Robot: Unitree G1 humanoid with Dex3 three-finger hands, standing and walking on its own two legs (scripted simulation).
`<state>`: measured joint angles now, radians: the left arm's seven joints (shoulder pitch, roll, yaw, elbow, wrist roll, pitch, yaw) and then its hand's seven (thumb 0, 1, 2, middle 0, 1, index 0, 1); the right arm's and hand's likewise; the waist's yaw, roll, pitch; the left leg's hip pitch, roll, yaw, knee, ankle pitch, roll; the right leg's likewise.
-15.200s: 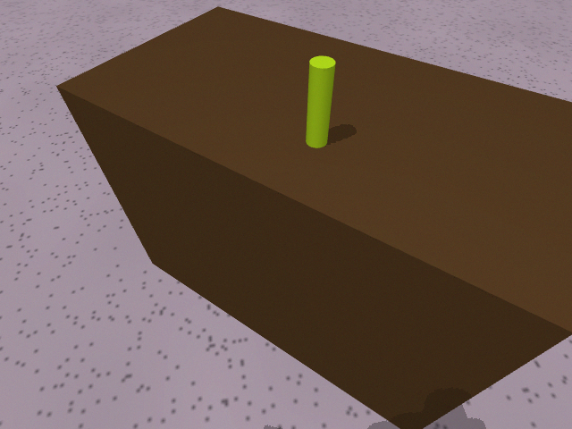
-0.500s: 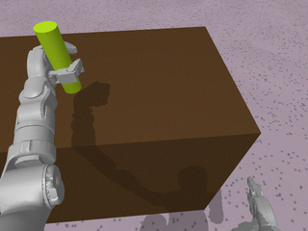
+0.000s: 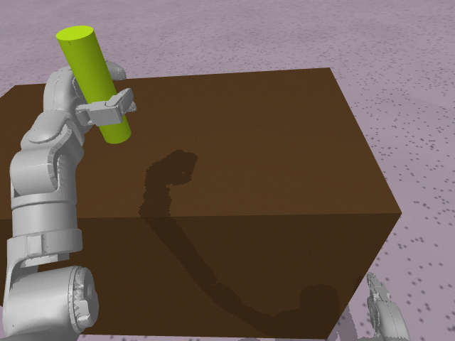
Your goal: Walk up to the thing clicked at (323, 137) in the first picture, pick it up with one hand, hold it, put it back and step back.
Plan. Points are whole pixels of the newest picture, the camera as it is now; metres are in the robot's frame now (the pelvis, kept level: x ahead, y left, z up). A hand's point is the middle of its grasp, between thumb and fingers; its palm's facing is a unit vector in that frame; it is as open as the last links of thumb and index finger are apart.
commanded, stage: lift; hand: left
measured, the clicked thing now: (99, 91) +0.40 +0.18 +0.29
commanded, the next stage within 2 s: hold in 0.66 s
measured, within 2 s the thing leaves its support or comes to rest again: neither
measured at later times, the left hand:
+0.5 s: hand (93, 97) +0.34 +0.16 +0.31, palm faces +0.05 -1.00 -0.02, open 5.7 cm
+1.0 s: hand (77, 92) +0.32 +0.16 +0.33, palm faces +0.03 -1.00 -0.04, open 5.7 cm
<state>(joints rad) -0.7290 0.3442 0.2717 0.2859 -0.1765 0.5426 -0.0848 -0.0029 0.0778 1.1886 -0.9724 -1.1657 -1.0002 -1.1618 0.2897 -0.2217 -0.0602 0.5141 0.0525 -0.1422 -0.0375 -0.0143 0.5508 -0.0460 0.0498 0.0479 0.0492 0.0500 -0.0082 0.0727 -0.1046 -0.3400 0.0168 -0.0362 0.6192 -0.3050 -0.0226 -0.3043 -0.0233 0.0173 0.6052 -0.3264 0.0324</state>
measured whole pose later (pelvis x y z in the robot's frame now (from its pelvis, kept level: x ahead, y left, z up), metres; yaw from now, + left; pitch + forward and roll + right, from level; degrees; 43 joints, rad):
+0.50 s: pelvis -0.02 +0.00 +0.00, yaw +0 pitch -2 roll +0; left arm -0.72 0.36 0.28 0.11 -0.23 0.75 -0.07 0.00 0.08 1.18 -0.97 -1.17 -0.99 -1.17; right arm 0.28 -0.23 -0.06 0.59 0.07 -0.21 -0.03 -0.02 0.55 -0.05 0.05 0.05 0.05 0.05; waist 0.00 0.08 -0.10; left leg -0.31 0.01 -0.04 0.61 -0.27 -0.02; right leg -0.28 -0.03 0.02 0.61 -0.30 0.03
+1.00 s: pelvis -0.02 +0.00 +0.00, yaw +0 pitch -2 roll +0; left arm -0.71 0.38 0.31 -0.02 -0.27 0.86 -0.09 0.00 0.08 1.18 -0.97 -1.17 -0.99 -1.17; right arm 0.26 -0.24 -0.06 0.64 0.08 -0.28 -0.03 -0.02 0.54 -0.05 0.05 0.05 0.05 0.05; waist 0.02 0.09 -0.11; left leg -0.32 0.01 -0.04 0.63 -0.28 -0.02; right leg -0.29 -0.03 0.02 0.63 -0.31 0.04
